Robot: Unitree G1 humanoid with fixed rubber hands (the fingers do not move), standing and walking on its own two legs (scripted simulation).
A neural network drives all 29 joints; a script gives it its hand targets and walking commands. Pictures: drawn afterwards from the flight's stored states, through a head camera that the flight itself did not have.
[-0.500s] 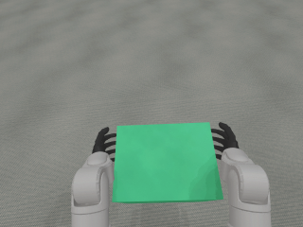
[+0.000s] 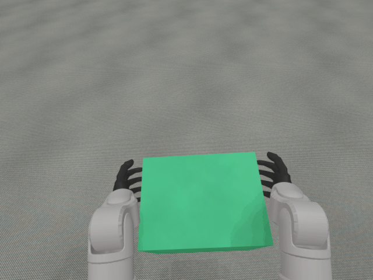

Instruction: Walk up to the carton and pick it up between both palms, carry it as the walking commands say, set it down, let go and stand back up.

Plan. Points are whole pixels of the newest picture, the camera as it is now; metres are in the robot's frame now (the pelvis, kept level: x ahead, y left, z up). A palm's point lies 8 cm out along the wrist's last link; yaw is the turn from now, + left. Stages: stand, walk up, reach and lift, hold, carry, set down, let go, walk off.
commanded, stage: carry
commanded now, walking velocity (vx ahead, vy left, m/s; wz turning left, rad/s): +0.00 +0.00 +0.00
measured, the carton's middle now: (201, 208) +0.28 -0.01 +0.00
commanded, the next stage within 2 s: none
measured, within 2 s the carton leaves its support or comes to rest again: neither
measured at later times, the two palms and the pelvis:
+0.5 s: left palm (118, 222) +0.22 +0.15 +0.08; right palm (285, 213) +0.22 -0.15 +0.09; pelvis -0.05 +0.00 +0.00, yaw +0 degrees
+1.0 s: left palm (123, 197) +0.26 +0.14 +0.11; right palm (288, 191) +0.25 -0.16 +0.11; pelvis -0.01 +0.00 -0.01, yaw -1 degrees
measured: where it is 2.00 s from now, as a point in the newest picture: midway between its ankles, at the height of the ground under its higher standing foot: (199, 253)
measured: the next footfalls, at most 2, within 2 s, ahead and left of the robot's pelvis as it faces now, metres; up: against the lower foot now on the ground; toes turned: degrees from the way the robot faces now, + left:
left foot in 1.44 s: +0.35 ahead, +0.11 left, +0.00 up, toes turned +7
right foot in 1.94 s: +0.54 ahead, -0.14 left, +0.00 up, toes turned -10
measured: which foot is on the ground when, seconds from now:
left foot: down 0.00-1.00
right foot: down 0.00-1.00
